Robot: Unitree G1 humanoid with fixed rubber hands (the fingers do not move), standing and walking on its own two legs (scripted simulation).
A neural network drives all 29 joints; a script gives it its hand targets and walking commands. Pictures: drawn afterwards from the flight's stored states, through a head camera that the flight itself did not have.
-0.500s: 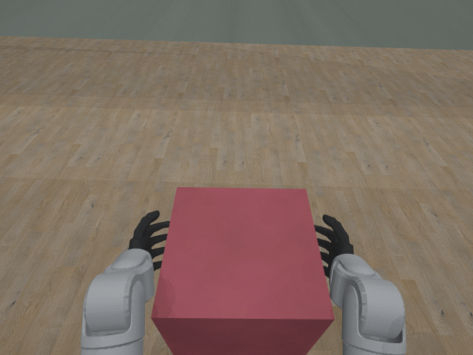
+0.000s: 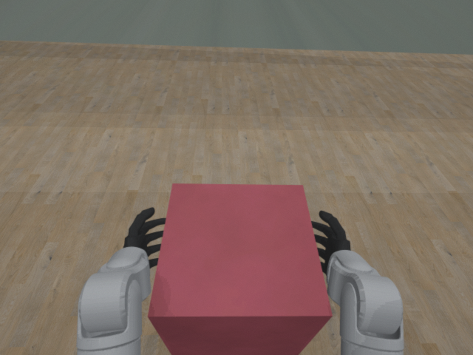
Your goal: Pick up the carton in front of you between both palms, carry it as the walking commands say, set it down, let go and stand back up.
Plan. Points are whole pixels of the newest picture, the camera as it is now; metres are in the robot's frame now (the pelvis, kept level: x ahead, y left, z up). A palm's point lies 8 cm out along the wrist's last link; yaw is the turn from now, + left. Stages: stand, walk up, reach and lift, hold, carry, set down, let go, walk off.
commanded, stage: carry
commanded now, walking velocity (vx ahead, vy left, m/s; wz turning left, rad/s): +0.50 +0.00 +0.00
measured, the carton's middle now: (236, 277) +0.27 +0.00 +0.02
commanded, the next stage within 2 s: none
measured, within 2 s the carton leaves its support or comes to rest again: neither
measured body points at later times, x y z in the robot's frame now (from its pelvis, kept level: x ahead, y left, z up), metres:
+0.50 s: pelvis +0.27 +0.00 +0.00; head +0.26 +0.01 +0.45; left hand +0.54 +0.16 +0.08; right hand +0.55 -0.15 +0.09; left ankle +0.34 +0.09 -0.74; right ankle +0.16 -0.11 -0.73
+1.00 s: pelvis +0.31 -0.02 +0.00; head +0.30 -0.02 +0.45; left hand +0.59 +0.12 +0.04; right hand +0.58 -0.18 +0.04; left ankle +0.34 +0.09 -0.73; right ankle +0.18 -0.11 -0.73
